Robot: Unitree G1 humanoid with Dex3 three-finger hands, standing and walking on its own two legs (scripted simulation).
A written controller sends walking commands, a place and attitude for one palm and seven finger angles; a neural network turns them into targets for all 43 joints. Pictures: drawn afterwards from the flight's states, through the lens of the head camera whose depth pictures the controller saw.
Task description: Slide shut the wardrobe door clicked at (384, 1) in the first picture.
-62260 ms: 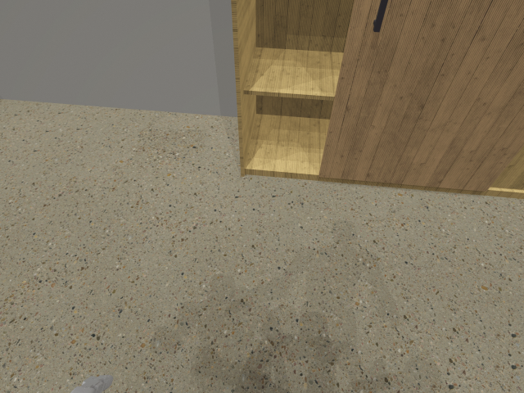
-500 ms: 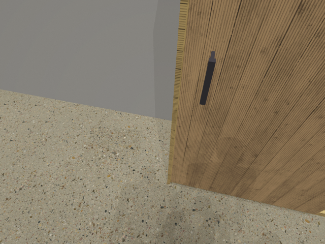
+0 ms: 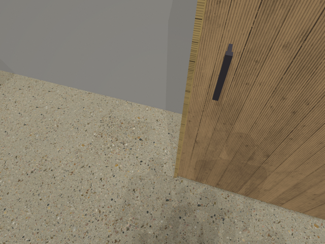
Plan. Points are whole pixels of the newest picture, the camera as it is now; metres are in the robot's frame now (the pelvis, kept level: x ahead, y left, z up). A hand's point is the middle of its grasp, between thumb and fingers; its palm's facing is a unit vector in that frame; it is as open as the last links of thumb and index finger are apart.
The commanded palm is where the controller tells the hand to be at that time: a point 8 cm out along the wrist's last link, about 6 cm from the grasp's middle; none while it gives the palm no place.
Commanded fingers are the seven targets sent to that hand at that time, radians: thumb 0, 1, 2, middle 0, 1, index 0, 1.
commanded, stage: turn to face it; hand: right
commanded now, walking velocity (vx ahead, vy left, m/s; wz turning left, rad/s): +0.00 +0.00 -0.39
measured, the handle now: (222, 73) +0.54 -0.14 +0.12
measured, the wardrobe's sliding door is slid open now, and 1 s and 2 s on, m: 0.00 0.00 0.00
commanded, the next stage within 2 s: take the last steps up to it in 0.58 s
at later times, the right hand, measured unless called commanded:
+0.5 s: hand out of the picture +0.02 -0.16 -0.18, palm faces +0.14 +0.97 -0.21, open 7.3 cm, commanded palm none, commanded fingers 0.00 -0.90 -0.90 0.20 0.30 0.20 0.30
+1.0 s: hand out of the picture -0.06 -0.14 -0.17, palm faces +0.17 +0.96 -0.22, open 7.4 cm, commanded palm none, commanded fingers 0.00 -0.90 -0.90 0.20 0.30 0.20 0.30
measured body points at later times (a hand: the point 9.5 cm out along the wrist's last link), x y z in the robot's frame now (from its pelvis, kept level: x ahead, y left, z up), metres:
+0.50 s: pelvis -0.01 +0.03 +0.00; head +0.01 +0.02 +0.44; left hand +0.04 +0.25 -0.16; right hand +0.01 -0.21 -0.16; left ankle -0.03 +0.11 -0.74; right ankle +0.00 -0.10 -0.74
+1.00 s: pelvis +0.02 +0.03 +0.00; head +0.03 +0.04 +0.45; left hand +0.08 +0.26 -0.16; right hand -0.06 -0.20 -0.16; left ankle -0.03 +0.11 -0.74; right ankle +0.00 -0.10 -0.74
